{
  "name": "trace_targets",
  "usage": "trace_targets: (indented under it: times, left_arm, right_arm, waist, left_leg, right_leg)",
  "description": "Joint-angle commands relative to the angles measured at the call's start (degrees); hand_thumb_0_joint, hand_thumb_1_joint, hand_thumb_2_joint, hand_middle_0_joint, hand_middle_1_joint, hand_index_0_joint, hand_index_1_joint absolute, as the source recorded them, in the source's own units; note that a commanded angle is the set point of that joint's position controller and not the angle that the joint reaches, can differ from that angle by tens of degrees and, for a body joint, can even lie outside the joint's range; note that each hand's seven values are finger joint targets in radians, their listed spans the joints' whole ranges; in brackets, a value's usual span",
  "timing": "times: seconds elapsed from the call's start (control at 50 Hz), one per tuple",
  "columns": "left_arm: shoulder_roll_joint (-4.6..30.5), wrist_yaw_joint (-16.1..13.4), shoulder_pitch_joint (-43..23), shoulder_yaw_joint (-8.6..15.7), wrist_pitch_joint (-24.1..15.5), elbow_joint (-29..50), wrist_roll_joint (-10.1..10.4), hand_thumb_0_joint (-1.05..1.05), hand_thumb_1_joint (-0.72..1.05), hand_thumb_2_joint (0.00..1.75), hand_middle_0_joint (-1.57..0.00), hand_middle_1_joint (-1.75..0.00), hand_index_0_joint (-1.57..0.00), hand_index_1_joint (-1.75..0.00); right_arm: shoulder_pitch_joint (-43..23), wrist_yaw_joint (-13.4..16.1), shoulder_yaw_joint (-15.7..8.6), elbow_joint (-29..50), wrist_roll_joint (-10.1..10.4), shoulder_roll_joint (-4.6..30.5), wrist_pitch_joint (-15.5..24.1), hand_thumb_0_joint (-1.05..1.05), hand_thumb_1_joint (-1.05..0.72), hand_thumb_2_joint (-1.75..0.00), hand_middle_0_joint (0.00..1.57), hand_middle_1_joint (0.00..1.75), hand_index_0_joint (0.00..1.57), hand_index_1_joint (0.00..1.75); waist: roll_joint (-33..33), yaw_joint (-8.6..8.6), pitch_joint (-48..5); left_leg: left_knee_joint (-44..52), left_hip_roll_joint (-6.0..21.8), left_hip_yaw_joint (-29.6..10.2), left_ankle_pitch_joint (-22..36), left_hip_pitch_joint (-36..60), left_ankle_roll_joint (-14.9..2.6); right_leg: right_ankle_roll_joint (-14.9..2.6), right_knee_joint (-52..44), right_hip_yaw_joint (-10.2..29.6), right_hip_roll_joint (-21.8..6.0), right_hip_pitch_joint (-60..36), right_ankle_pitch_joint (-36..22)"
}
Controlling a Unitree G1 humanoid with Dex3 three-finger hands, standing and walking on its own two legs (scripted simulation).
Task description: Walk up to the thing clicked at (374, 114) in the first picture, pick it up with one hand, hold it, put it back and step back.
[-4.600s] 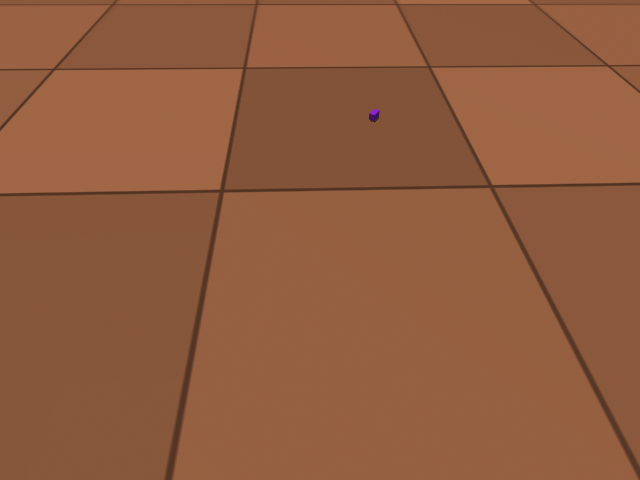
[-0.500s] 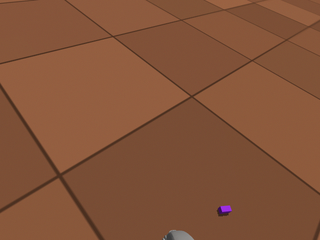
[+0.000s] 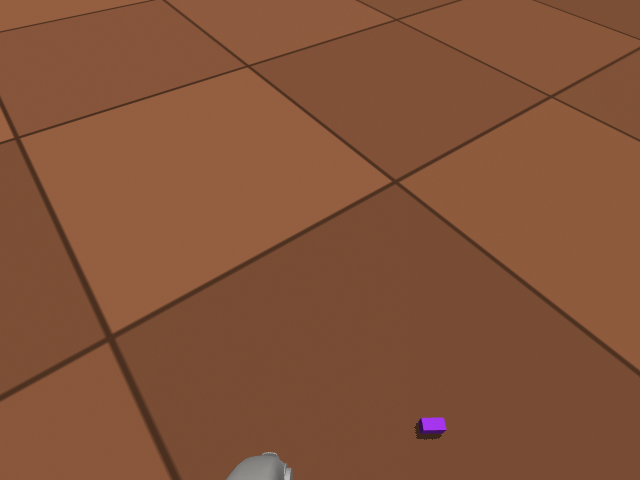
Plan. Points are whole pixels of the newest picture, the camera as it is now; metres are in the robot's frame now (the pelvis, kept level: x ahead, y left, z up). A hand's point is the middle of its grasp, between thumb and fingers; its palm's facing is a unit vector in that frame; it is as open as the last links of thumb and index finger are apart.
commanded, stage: walk up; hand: left
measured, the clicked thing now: (432, 425) +0.40 -0.33 -0.74
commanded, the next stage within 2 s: none
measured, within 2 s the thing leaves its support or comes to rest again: neither
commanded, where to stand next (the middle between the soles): +0.07 -0.61 m, yaw +7 degrees
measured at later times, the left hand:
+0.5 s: hand out of the picture +0.13 +0.08 -0.17, palm faces -0.09 -0.92 -0.39, open 7.4 cm
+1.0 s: hand out of the picture +0.11 -0.11 -0.17, palm faces -0.06 -0.95 -0.31, open 7.4 cm
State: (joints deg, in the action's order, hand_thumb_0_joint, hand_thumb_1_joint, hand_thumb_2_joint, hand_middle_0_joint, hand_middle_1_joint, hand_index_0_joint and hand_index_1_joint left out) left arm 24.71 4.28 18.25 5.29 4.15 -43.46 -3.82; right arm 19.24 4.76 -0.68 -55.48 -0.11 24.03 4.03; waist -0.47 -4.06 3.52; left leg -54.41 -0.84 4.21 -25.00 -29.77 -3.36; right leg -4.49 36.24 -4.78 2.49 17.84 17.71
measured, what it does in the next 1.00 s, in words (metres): steps to the right: left foot, then right foot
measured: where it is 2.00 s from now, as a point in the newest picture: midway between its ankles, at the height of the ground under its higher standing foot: outside the picture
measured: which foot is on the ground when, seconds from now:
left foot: up 0.00-0.06, down 0.08-0.50, up 0.52-0.76, down 0.78-1.00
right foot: down 0.00-0.08, up 0.10-0.46, down 0.48-0.80, up 0.82-1.00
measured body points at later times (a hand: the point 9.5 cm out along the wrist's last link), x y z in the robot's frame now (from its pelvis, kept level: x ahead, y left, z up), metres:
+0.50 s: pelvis +0.01 -0.22 -0.04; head +0.04 -0.19 +0.41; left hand +0.14 +0.13 -0.14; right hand +0.03 -0.62 -0.08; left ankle +0.07 +0.03 -0.72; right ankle +0.05 -0.40 -0.73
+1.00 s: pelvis +0.01 -0.39 -0.01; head +0.05 -0.33 +0.43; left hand +0.11 -0.06 -0.15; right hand +0.03 -0.75 -0.07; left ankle +0.07 -0.25 -0.72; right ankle +0.05 -0.58 -0.64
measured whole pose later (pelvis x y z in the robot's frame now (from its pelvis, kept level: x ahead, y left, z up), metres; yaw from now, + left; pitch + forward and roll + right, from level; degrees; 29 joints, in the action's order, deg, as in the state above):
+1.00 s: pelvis +0.01 -0.39 -0.01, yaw +1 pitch -3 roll +0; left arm 27.9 4.5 12.7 5.4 6.4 -41.7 -3.1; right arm 21.5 5.8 -2.5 -50.7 -0.8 24.7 5.1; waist -7.8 0.3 7.7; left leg -42.8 4.7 1.9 -17.4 -22.8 -0.1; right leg -0.2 71.0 11.4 1.7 33.5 22.7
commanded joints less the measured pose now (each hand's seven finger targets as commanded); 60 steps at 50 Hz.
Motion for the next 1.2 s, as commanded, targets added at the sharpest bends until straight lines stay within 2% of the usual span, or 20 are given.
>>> trace_targets:
  times: [0.0, 0.04, 0.06, 0.1, 0.18, 0.36, 0.42, 0.46, 0.48, 0.5, 0.52, 0.58, 0.68, 0.74, 0.78, 0.82, 0.88, 1.06, 1.14, 1.18]
  left_arm:
    - [11.09, -0.98, -8.06, 2.48, -0.90, 8.76, -0.05, 0.00, 0.90, 0.90, -0.20, -0.30, -0.20, -0.30]
    - [8.53, -0.80, -7.48, 1.04, -1.01, 10.00, 0.92, 0.00, 0.90, 0.90, -0.20, -0.30, -0.20, -0.30]
    - [6.26, -0.87, -3.82, 0.55, -1.04, 10.31, 1.13, 0.00, 0.90, 0.90, -0.20, -0.30, -0.20, -0.30]
    - [14.27, -1.49, -0.55, 2.96, 0.54, 7.65, -0.11, 0.00, 0.90, 0.90, -0.20, -0.30, -0.20, -0.30]
    - [14.66, -0.85, -4.59, 4.05, 0.21, 6.84, 0.88, 0.00, 0.90, 0.90, -0.20, -0.30, -0.20, -0.30]
    - [13.64, 1.84, -6.99, 3.96, 1.35, 7.67, 1.50, 0.00, 0.90, 0.90, -0.20, -0.30, -0.20, -0.30]
    - [13.77, 1.95, -1.83, 4.87, 1.10, 5.31, 1.24, 0.00, 0.90, 0.90, -0.20, -0.30, -0.20, -0.30]
    - [15.26, 0.99, 8.37, 6.39, 0.54, 0.64, 0.13, 0.00, 0.90, 0.90, -0.20, -0.30, -0.20, -0.30]
    - [18.77, 0.39, 8.81, 6.64, 0.04, 1.43, -1.16, 0.00, 0.90, 0.90, -0.20, -0.30, -0.20, -0.30]
    - [23.52, -0.20, -0.56, 6.73, -0.51, 5.23, -0.58, 0.00, 0.90, 0.90, -0.20, -0.30, -0.20, -0.30]
    - [26.13, -0.57, -7.62, 6.90, -0.79, 7.08, 0.55, 0.00, 0.90, 0.90, -0.20, -0.30, -0.20, -0.30]
    - [18.98, -1.24, -9.85, 5.16, -0.55, 6.47, -0.18, 0.00, 0.90, 0.90, -0.20, -0.30, -0.20, -0.30]
    - [13.68, -1.14, -7.67, 3.29, -0.71, 7.57, -0.39, 0.00, 0.90, 0.90, -0.20, -0.30, -0.20, -0.30]
    - [9.92, -1.27, -9.41, 1.25, -0.17, 9.25, 0.86, 0.00, 0.90, 0.90, -0.20, -0.30, -0.20, -0.30]
    - [7.14, -1.55, -5.45, 0.35, 0.13, 9.46, 1.22, 0.00, 0.90, 0.90, -0.20, -0.30, -0.20, -0.30]
    - [14.95, -2.06, -2.91, 2.47, 1.23, 7.55, 0.22, 0.00, 0.90, 0.90, -0.20, -0.30, -0.20, -0.30]
    - [14.64, -1.48, -6.31, 3.97, 0.75, 6.90, 0.70, 0.00, 0.90, 0.90, -0.20, -0.30, -0.20, -0.30]
    - [14.36, 1.16, -7.66, 4.56, 1.28, 7.60, 1.28, 0.00, 0.90, 0.90, -0.20, -0.30, -0.20, -0.30]
    - [14.07, 1.28, 1.63, 5.82, 1.12, 3.26, 0.90, 0.00, 0.90, 0.90, -0.20, -0.30, -0.20, -0.30]
    - [16.65, 0.37, 11.75, 6.94, 0.46, -0.57, -0.63, 0.00, 0.90, 0.90, -0.20, -0.30, -0.20, -0.30]
  right_arm:
    - [13.02, 1.69, -4.65, 0.36, 0.67, 14.53, 1.68, 0.00, -0.90, -0.90, 0.20, 0.30, 0.20, 0.30]
    - [18.44, 2.40, -6.28, 0.34, -0.59, 17.46, 2.23, 0.00, -0.90, -0.90, 0.20, 0.30, 0.20, 0.30]
    - [15.73, 3.00, -7.55, 3.12, -1.62, 21.81, 2.10, 0.00, -0.90, -0.90, 0.20, 0.30, 0.20, 0.30]
    - [8.92, 3.30, -8.20, 6.85, 0.22, 23.70, 1.60, 0.00, -0.90, -0.90, 0.20, 0.30, 0.20, 0.30]
    - [6.79, 2.94, -7.01, 7.50, 0.29, 18.26, 1.50, 0.00, -0.90, -0.90, 0.20, 0.30, 0.20, 0.30]
    - [3.46, 1.78, -9.66, 9.08, -2.12, 25.44, 1.63, 0.00, -0.90, -0.90, 0.20, 0.30, 0.20, 0.30]
    - [-2.11, 1.82, -9.48, 9.41, -2.14, 26.18, 0.93, 0.00, -0.90, -0.90, 0.20, 0.30, 0.20, 0.30]
    - [-1.49, 2.06, -7.36, 8.24, -2.33, 19.64, -0.21, 0.00, -0.90, -0.90, 0.20, 0.30, 0.20, 0.30]
    - [0.58, 2.17, -4.84, 8.36, -1.43, 13.20, -0.86, 0.00, -0.90, -0.90, 0.20, 0.30, 0.20, 0.30]
    - [-0.81, 3.09, -5.59, 10.04, -0.49, 13.55, -1.11, 0.00, -0.90, -0.90, 0.20, 0.30, 0.20, 0.30]
    - [-1.28, 3.80, -7.07, 8.96, -0.74, 17.15, -1.08, 0.00, -0.90, -0.90, 0.20, 0.30, 0.20, 0.30]
    - [4.48, 2.72, -6.73, 2.36, 1.16, 18.84, -0.51, 0.00, -0.90, -0.90, 0.20, 0.30, 0.20, 0.30]
    - [9.66, 1.89, -5.36, 1.16, 0.52, 15.71, 1.05, 0.00, -0.90, -0.90, 0.20, 0.30, 0.20, 0.30]
    - [17.22, 2.42, -5.84, -0.07, -0.07, 15.57, 2.23, 0.00, -0.90, -0.90, 0.20, 0.30, 0.20, 0.30]
    - [13.88, 3.78, -8.61, 3.45, -1.96, 24.26, 2.16, 0.00, -0.90, -0.90, 0.20, 0.30, 0.20, 0.30]
    - [7.73, 3.60, -9.13, 6.06, 0.11, 25.11, 1.98, 0.00, -0.90, -0.90, 0.20, 0.30, 0.20, 0.30]
    - [6.20, 3.32, -7.78, 6.66, -0.23, 19.22, 1.63, 0.00, -0.90, -0.90, 0.20, 0.30, 0.20, 0.30]
    - [3.10, 2.21, -10.07, 9.08, -2.36, 24.86, 1.54, 0.00, -0.90, -0.90, 0.20, 0.30, 0.20, 0.30]
    - [-3.36, 1.61, -9.81, 9.39, -2.84, 25.26, 0.31, 0.00, -0.90, -0.90, 0.20, 0.30, 0.20, 0.30]
    - [-2.65, 1.69, -7.23, 8.97, -2.89, 17.38, -0.95, 0.00, -0.90, -0.90, 0.20, 0.30, 0.20, 0.30]
  waist:
    - [-7.95, 4.75, -3.14]
    - [1.41, 8.13, -6.57]
    - [10.94, 6.33, -7.18]
    - [2.95, 4.92, -4.88]
    - [0.50, 4.26, 0.62]
    - [16.09, 4.59, -0.43]
    - [16.46, 0.15, -3.07]
    - [-1.41, -5.95, -6.66]
    - [-18.36, -7.25, -2.54]
    - [-22.24, -2.65, -0.06]
    - [-19.60, 0.64, 1.05]
    - [-13.66, 3.43, 0.94]
    - [-15.54, 2.47, -2.72]
    - [-5.87, 6.74, -5.79]
    - [8.23, 5.26, -4.93]
    - [2.20, 4.74, -4.24]
    - [1.18, 3.50, 0.58]
    - [14.76, 4.66, -0.02]
    - [14.90, -1.48, -3.36]
    - [-7.14, -7.40, -3.97]
  left_leg:
    - [19.46, 1.63, -1.08, 12.58, 11.60, -0.76]
    - [29.87, 5.71, -9.01, 20.13, 27.46, 0.52]
    - [33.41, 18.92, -32.12, 16.99, 34.48, -3.22]
    - [34.14, 31.14, -44.68, 11.38, 26.94, -13.94]
    - [30.28, 18.97, -21.01, 14.69, 12.94, -9.34]
    - [28.33, 17.89, -13.65, -3.80, 6.41, -9.62]
    - [22.39, 16.69, -8.83, -2.19, -2.16, -6.65]
    - [-2.34, 8.87, 0.68, -1.52, -9.92, -2.46]
    - [-16.72, 2.84, 2.72, -12.76, -22.07, -0.53]
    - [-21.95, -1.02, -4.49, -13.00, -20.94, 0.72]
    - [-22.73, 2.21, -7.20, -10.35, -15.73, 0.58]
    - [-15.72, 4.65, -5.55, -3.24, -11.15, 0.33]
    - [5.64, 2.20, -1.25, -2.67, 1.35, -0.18]
    - [28.29, 2.80, -4.04, 17.75, 20.33, 0.88]
    - [32.44, 25.14, -40.11, 20.09, 30.97, -4.53]
    - [31.94, 32.58, -43.06, 15.57, 22.19, -14.74]
    - [28.68, 18.98, -22.23, 14.67, 12.81, -8.90]
    - [27.20, 17.59, -14.91, -4.19, 6.16, -9.30]
    - [19.11, 14.69, -8.14, -4.98, -5.70, -5.15]
    - [-8.09, 6.06, 1.45, -11.53, -16.19, -1.04]
  right_leg:
    - [-8.75, -8.74, 13.64, -12.66, -1.34, -11.90]
    - [-3.67, 6.63, 8.12, -7.63, 8.00, -9.28]
    - [1.60, 16.72, 7.26, -1.74, 21.14, 6.63]
    - [5.60, 31.84, 14.82, -2.98, 24.18, 14.64]
    - [4.42, 33.59, 18.79, -2.90, 18.04, 4.93]
    - [5.87, 21.84, 9.45, -7.46, 14.39, 6.81]
    - [4.17, 9.32, 5.84, -7.03, 0.10, 8.02]
    - [3.65, -0.88, 4.93, -2.90, -12.45, 5.30]
    - [2.29, -8.19, 17.75, -9.13, -9.37, 10.11]
    - [-2.85, -22.41, 40.96, -17.01, 1.26, 15.03]
    - [-6.09, -28.07, 47.53, -20.51, 5.70, 24.01]
    - [-7.09, -13.80, 25.70, -13.66, 2.61, 14.86]
    - [-11.27, -7.74, 20.41, -13.41, -1.92, -11.39]
    - [-6.01, 7.03, 12.11, -8.31, 5.04, -17.39]
    - [2.35, 23.69, 12.10, 0.09, 26.83, 10.43]
    - [3.62, 35.76, 16.66, -4.33, 23.59, 15.08]
    - [3.19, 35.54, 19.51, -3.36, 19.64, 5.88]
    - [6.03, 24.00, 10.67, -7.71, 15.30, 7.83]
    - [4.59, 8.33, 3.48, -5.93, -3.88, 7.87]
    - [3.04, -1.82, 7.09, -4.70, -9.44, 12.47]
